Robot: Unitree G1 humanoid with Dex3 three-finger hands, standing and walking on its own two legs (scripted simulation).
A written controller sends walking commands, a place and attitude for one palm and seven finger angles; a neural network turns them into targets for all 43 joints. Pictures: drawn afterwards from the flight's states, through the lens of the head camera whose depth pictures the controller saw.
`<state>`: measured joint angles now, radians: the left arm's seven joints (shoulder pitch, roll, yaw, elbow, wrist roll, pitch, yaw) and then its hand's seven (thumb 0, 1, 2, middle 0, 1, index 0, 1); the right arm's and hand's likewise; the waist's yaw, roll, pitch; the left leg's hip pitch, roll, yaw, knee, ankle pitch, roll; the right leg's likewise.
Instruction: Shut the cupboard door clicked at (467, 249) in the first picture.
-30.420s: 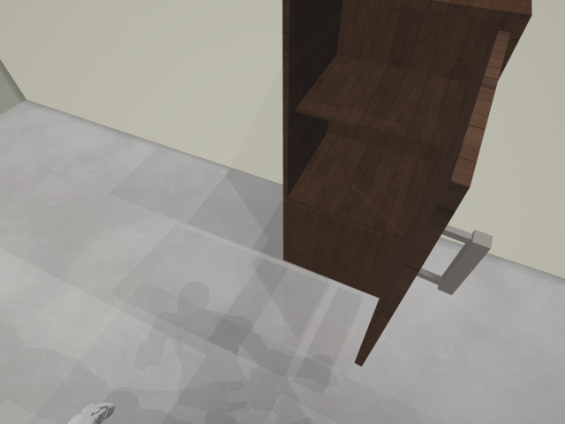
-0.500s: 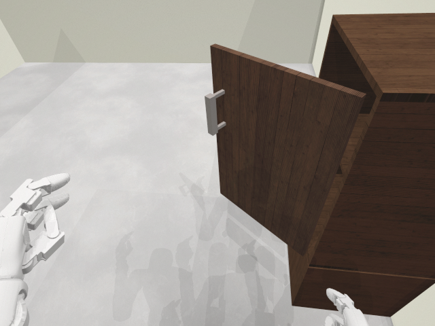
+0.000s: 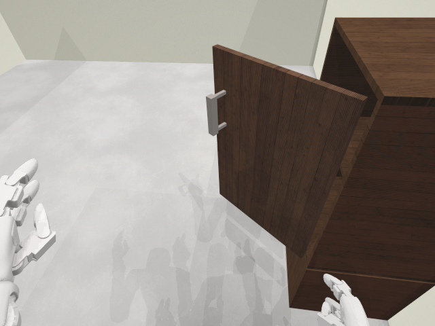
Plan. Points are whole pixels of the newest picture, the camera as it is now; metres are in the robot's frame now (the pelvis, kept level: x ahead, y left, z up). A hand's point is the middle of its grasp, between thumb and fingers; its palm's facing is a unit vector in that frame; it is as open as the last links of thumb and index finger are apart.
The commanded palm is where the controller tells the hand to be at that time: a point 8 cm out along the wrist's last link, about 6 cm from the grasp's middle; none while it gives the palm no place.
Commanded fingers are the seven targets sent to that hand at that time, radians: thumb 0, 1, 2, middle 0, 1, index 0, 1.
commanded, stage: step back with the hand held close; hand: left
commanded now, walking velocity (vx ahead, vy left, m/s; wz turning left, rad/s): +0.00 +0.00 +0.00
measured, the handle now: (217, 112) +0.66 +0.08 +0.06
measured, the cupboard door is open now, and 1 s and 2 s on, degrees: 51 51 51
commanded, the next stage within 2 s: stop stepping back and stand still in 1.30 s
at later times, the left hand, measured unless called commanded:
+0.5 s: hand (21, 254) +0.16 +0.29 +0.15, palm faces +0.36 -0.79 -0.50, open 7.4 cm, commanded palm +0.10 +0.32 +0.17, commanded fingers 0.00 0.90 0.90 -0.20 -0.30 -0.20 -0.30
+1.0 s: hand out of the picture +0.05 +0.30 +0.16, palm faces +0.51 -0.75 -0.42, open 7.4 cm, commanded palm -0.01 +0.34 +0.17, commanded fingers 0.00 0.90 0.90 -0.20 -0.30 -0.20 -0.30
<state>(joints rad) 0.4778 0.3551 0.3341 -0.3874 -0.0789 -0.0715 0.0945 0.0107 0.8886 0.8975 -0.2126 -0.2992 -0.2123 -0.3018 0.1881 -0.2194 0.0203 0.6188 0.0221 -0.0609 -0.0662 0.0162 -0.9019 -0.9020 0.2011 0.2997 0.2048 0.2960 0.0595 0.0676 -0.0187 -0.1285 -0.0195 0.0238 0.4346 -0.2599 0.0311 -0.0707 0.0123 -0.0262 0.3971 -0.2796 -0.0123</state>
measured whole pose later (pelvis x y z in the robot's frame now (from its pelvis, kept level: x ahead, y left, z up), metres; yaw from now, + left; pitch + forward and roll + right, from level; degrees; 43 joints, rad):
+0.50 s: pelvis -0.05 +0.03 -0.01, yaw -1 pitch +1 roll -1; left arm 0.56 0.46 0.42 -0.46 -0.07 -0.16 0.12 0.01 0.89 0.90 -0.21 -0.30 -0.21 -0.30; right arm 0.19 -0.24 -0.01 0.54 0.03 0.06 -0.09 0.02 -0.90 -0.90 0.20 0.30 0.20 0.30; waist 0.00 0.02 -0.03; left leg -0.33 -0.03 0.06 0.55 -0.24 0.07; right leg -0.28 0.00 0.00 0.51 -0.25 0.02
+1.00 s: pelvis -0.13 +0.03 -0.03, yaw +4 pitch -1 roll -2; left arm 0.49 0.41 0.45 -0.51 -0.02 -0.27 0.15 0.01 0.89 0.90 -0.21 -0.30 -0.21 -0.30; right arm 0.23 -0.22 -0.01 0.61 0.00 -0.04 -0.05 0.02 -0.90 -0.90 0.20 0.30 0.21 0.30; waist 0.00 -0.01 0.01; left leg -0.52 -0.02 0.06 0.74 -0.40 0.03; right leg -0.43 0.01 0.03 0.65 -0.22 0.02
